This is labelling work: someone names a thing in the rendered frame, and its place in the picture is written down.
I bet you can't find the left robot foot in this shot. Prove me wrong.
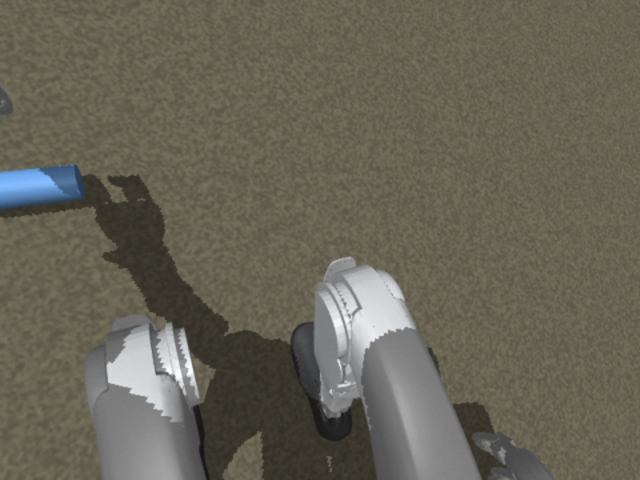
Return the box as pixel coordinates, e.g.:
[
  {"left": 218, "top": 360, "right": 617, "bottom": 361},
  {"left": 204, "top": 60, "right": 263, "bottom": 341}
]
[{"left": 193, "top": 405, "right": 210, "bottom": 480}]

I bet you can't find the can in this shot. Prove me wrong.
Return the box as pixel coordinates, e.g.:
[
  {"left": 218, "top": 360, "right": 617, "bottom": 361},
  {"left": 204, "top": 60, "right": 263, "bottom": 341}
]
[{"left": 0, "top": 164, "right": 85, "bottom": 209}]

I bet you can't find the right robot foot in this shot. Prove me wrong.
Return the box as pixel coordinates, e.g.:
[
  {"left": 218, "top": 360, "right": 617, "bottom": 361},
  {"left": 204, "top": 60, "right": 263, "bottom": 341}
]
[{"left": 290, "top": 322, "right": 352, "bottom": 441}]

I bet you can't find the right robot hand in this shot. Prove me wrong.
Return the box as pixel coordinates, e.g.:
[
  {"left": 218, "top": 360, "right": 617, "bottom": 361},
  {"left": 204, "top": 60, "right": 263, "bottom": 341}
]
[{"left": 472, "top": 432, "right": 555, "bottom": 480}]

